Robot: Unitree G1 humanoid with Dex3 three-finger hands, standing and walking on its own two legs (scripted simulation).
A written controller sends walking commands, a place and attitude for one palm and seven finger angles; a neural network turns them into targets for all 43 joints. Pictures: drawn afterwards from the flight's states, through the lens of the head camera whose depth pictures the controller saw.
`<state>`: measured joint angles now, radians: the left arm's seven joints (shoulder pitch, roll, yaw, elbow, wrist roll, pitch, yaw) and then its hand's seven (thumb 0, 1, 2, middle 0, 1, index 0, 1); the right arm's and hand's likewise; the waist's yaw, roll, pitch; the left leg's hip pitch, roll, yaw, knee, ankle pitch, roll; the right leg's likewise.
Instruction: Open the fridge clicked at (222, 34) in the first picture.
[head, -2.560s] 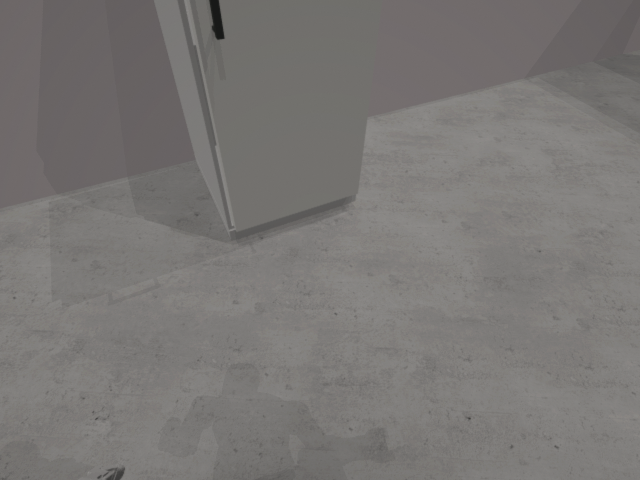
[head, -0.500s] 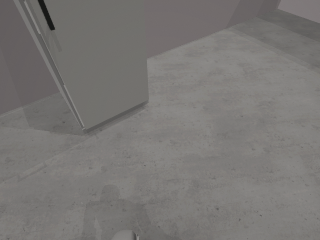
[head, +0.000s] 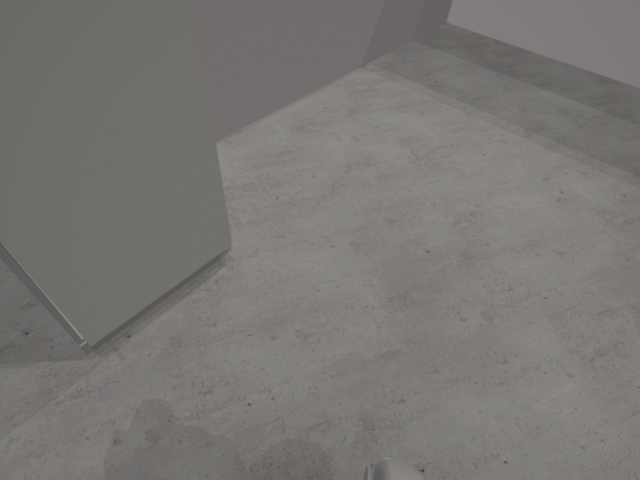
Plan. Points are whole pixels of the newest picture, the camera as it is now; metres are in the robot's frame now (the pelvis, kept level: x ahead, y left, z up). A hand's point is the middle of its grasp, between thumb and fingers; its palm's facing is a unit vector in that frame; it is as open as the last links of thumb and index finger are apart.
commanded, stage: walk to a spot facing it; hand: left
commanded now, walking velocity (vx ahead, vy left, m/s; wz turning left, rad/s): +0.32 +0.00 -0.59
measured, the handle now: out of the picture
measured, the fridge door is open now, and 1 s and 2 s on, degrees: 0 0 0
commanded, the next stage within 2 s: turn to face it in 0.24 s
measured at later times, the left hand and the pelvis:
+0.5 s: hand (275, 357) +0.34 +0.09 -0.17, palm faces -0.23 -0.95 -0.22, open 7.3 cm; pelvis +0.20 -0.06 -0.01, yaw -12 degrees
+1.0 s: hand (218, 360) +0.33 +0.19 -0.18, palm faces +0.10 -0.97 -0.22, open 7.4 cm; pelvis +0.28 -0.02 +0.00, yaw +2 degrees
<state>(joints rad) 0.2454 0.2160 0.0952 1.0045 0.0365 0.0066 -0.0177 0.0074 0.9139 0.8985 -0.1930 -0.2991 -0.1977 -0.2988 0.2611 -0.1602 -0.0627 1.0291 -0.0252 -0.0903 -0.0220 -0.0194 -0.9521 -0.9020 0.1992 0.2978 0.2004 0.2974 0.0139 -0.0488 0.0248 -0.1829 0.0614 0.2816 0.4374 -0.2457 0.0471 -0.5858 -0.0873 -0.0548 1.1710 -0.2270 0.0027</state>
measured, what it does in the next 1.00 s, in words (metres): walks ahead: right foot, then left foot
